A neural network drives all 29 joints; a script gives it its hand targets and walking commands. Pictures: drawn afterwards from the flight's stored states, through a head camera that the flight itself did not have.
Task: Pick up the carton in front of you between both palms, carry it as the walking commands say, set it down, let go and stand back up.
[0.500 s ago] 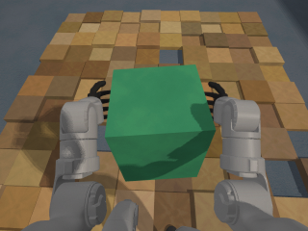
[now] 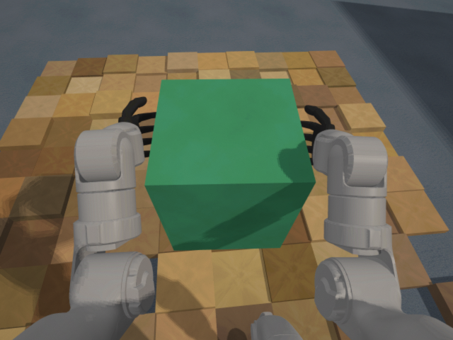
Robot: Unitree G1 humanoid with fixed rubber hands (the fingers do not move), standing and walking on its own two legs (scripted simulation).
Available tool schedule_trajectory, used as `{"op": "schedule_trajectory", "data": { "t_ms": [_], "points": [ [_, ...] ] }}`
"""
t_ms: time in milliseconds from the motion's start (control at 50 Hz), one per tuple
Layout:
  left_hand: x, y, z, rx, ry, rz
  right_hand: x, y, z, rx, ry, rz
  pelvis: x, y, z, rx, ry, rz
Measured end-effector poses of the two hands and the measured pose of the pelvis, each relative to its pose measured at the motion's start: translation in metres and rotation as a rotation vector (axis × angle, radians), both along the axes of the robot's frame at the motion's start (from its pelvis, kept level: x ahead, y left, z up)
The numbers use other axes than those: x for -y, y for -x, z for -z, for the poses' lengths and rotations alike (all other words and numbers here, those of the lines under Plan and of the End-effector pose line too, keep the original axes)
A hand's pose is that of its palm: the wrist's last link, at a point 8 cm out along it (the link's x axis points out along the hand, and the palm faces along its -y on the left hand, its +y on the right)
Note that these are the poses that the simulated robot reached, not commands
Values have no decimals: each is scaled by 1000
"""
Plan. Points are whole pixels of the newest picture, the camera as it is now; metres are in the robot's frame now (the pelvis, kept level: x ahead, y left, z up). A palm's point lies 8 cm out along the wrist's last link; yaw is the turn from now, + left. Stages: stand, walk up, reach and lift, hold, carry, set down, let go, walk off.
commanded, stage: carry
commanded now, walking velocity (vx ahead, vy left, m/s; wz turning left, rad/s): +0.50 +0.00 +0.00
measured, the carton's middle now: (226, 172) +0.38 -0.01 +0.07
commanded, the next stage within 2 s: none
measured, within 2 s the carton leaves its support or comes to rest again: neither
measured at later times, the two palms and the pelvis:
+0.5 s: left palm (174, 80) +0.65 +0.09 +0.08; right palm (296, 79) +0.66 -0.21 +0.07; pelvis +0.30 -0.06 -0.02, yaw +0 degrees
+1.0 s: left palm out of the picture +0.99 +0.07 +0.18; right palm out of the picture +0.97 -0.23 +0.17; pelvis +0.61 -0.06 +0.00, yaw -1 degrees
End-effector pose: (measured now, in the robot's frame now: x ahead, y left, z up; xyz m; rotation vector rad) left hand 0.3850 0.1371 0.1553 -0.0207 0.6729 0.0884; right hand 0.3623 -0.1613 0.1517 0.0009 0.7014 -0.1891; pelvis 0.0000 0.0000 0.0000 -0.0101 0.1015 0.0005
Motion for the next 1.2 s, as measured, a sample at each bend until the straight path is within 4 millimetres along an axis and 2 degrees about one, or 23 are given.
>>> {"op": "schedule_trajectory", "data": {
  "t_ms": [100, 160, 220, 320, 400, 520, 640, 680, 740, 840, 960, 1020, 1060, 1120, 1200],
  "points": [
    [10, -55, 9, -49, -10, -11, 11, -58, 9, -50, -3, -6, 14, -64, 1, 8, -13, 3],
    [20, -90, 24, -73, -27, -18, 21, -95, 27, -75, -2, -24, 27, -108, 10, 20, -29, 4],
    [32, -126, 42, -71, -48, -31, 33, -137, 49, -72, 1, -55, 43, -153, 29, 39, -49, -6],
    [44, -167, 78, -139, -87, -37, 45, -189, 86, -139, -18, -80, 55, -202, 29, 34, -36, -7],
    [47, -204, 88, -147, -82, -55, 47, -231, 93, -147, -17, -92, 62, -240, 24, 21, -35, -4],
    [45, -279, 75, -59, -58, -76, 46, -308, 80, -58, -30, -83, 63, -311, 23, 9, -38, 9],
    [35, -373, 63, 4, -43, -66, 36, -398, 67, 5, -21, -69, 52, -403, 32, 14, -38, 15],
    [33, -404, 67, -13, -27, -50, 34, -423, 66, -12, 6, -61, 50, -432, 30, 32, -72, 8],
    [39, -444, 64, -52, -32, -8, 40, -450, 64, -53, 16, -34, 45, -464, 18, 41, -60, 6],
    [57, -507, 35, -41, -32, 37, 56, -497, 40, -43, 12, 10, 42, -515, -4, 42, -28, 13],
    [68, -581, -8, 65, -24, 19, 68, -578, -6, 65, -3, 13, 55, -581, -8, 43, -24, 19],
    [70, -614, -25, 113, -36, -8, 71, -622, -22, 114, -6, -19, 65, -620, 5, 57, -35, 17],
    [71, -634, -30, 102, -65, -16, 72, -647, -25, 102, -17, -34, 67, -636, 6, 55, -9, 13],
    [67, -654, -27, 33, -69, -30, 68, -672, -24, 34, -19, -50, 70, -653, 0, 39, -8, -3],
    [58, -672, -18, -30, -48, -55, 59, -697, -21, -28, -20, -60, 70, -672, -5, 26, -12, -8]
  ]
}}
